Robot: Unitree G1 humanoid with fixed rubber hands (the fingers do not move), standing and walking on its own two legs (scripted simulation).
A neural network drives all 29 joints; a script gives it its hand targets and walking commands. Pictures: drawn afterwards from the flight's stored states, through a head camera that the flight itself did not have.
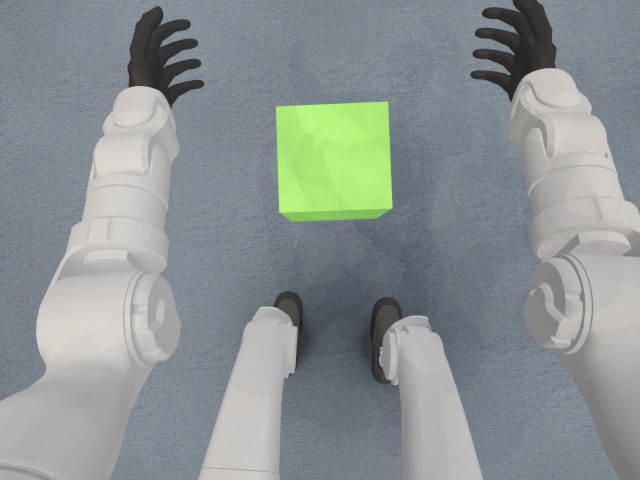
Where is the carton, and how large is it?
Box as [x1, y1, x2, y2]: [276, 102, 392, 221]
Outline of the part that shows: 387,102 276,106 278,187 280,213 292,221 376,218 392,208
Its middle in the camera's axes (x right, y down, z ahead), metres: +0.03 -0.14 +0.85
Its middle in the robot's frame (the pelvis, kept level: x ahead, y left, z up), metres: +0.52 +0.03 -0.52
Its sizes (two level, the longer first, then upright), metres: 0.210 0.200 0.250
